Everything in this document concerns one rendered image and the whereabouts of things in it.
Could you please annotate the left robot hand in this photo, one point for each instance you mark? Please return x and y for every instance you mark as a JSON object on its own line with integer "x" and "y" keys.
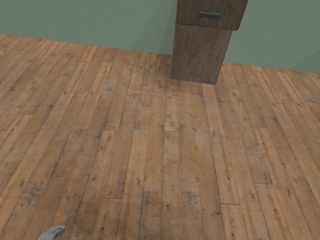
{"x": 52, "y": 233}

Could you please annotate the handle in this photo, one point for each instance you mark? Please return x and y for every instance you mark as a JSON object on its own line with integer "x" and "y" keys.
{"x": 209, "y": 15}

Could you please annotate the drawer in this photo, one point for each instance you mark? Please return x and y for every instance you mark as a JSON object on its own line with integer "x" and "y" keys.
{"x": 231, "y": 13}

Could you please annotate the cabinet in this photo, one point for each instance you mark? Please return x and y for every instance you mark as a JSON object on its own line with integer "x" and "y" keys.
{"x": 198, "y": 53}

